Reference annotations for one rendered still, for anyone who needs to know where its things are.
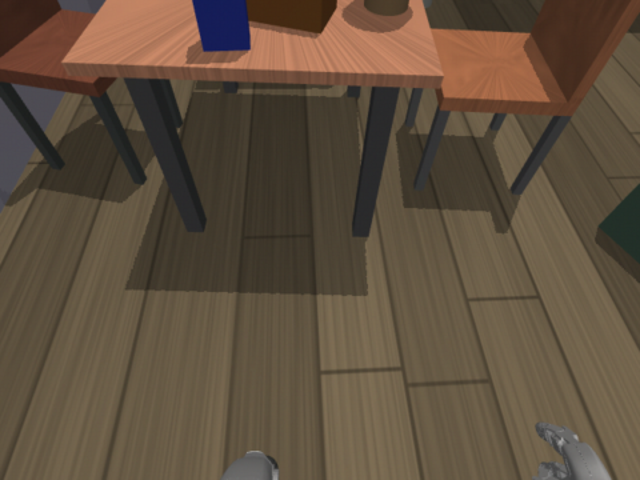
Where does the right robot hand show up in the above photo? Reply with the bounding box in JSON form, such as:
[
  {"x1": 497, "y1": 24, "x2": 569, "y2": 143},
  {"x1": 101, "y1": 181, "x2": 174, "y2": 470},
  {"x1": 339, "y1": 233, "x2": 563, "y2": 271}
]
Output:
[{"x1": 532, "y1": 422, "x2": 612, "y2": 480}]

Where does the table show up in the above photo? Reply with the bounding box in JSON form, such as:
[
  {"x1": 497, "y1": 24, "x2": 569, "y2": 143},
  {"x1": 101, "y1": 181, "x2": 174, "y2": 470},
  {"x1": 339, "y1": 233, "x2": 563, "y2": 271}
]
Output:
[{"x1": 61, "y1": 0, "x2": 444, "y2": 237}]

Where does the chair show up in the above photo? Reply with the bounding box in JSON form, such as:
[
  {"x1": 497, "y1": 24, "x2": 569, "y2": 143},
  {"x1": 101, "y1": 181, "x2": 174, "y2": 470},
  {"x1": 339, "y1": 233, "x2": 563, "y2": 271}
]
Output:
[
  {"x1": 0, "y1": 0, "x2": 183, "y2": 185},
  {"x1": 405, "y1": 0, "x2": 640, "y2": 195}
]

